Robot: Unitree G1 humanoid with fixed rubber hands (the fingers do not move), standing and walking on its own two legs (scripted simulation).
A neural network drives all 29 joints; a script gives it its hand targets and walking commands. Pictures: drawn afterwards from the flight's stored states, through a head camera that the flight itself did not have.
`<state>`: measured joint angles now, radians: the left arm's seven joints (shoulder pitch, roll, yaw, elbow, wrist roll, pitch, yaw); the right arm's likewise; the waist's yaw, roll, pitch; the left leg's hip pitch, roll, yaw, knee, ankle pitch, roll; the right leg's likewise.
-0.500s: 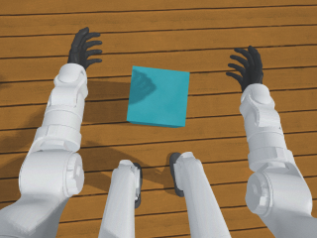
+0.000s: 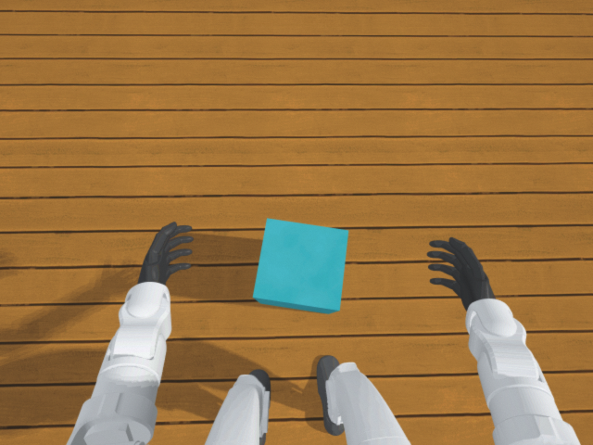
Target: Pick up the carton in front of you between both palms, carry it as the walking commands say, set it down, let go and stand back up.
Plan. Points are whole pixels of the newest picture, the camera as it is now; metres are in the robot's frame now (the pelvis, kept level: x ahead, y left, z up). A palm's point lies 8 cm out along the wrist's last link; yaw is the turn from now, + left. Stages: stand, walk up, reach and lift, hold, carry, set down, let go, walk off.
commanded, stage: let go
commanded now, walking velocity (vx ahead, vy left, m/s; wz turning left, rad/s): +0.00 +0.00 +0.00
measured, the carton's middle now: (300, 270) +0.41 -0.03 -0.60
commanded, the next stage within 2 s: stand in 0.86 s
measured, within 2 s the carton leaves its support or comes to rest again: neither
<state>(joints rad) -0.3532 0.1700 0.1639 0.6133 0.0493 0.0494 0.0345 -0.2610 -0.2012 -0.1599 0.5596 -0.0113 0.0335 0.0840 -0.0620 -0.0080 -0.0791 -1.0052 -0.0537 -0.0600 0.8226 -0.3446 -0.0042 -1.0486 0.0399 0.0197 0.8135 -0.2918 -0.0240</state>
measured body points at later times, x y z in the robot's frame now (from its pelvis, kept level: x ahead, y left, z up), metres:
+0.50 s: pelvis +0.04 +0.02 +0.06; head +0.07 +0.02 +0.50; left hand +0.22 +0.25 -0.02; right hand +0.21 -0.22 -0.02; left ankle +0.00 +0.12 -0.69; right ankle +0.03 -0.10 -0.69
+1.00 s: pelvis +0.04 +0.01 +0.05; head +0.04 +0.01 +0.50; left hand +0.17 +0.27 -0.04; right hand +0.18 -0.25 -0.04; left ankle +0.00 +0.12 -0.69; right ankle +0.03 -0.10 -0.69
